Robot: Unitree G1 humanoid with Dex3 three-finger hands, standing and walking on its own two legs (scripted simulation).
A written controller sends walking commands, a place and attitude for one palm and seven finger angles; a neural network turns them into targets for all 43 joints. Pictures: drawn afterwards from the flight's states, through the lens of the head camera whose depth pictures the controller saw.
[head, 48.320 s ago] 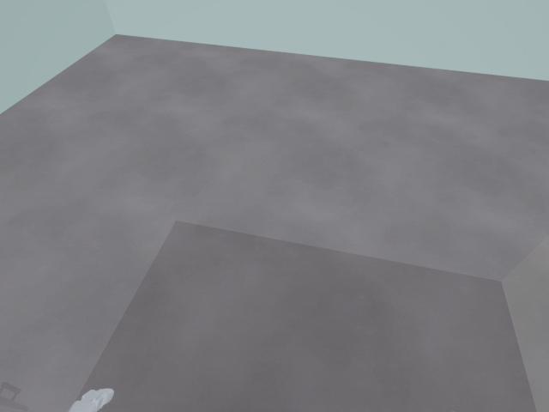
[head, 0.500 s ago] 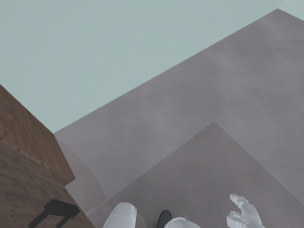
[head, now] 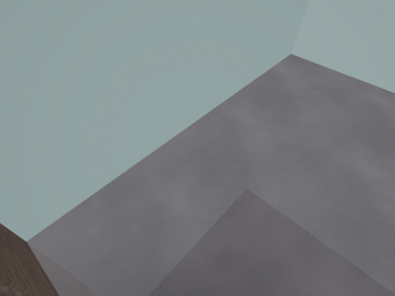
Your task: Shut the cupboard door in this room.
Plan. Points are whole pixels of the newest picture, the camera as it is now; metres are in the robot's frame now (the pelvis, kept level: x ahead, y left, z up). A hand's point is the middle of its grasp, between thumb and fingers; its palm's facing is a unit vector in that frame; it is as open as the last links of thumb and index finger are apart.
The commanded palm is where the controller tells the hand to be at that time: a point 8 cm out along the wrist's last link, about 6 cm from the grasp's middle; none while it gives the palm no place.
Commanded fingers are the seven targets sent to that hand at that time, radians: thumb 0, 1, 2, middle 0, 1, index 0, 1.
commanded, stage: walk to a spot facing it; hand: left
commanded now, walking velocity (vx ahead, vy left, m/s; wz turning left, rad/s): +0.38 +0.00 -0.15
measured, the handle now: out of the picture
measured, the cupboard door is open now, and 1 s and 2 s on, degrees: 100 100 100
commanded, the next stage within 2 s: turn to face it in 1.42 s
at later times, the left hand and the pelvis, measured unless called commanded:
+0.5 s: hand (176, 249) +0.28 +0.07 -0.19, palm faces -0.08 -0.98 -0.19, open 7.3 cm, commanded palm none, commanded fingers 0.00 0.90 0.90 -0.20 -0.30 -0.20 -0.30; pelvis +0.20 -0.10 -0.02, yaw -7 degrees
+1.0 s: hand (187, 156) +0.58 +0.06 -0.17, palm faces -0.11 -0.97 -0.19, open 7.4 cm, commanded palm none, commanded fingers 0.00 0.90 0.90 -0.20 -0.30 -0.20 -0.30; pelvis +0.46 -0.11 -0.01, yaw -4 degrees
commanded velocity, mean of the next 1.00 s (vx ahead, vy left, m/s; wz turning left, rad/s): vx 0.38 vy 0.00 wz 0.12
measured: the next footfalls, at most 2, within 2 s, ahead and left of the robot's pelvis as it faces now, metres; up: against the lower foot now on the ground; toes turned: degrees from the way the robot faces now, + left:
right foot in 0.30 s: +0.23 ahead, -0.25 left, +0.00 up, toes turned -18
left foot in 0.66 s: +0.42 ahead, +0.01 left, +0.00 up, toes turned +4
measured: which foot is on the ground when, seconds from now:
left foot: down 0.00-0.32, up 0.34-0.64, down 0.66-1.00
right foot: up 0.00-0.28, down 0.30-0.66, up 0.68-1.00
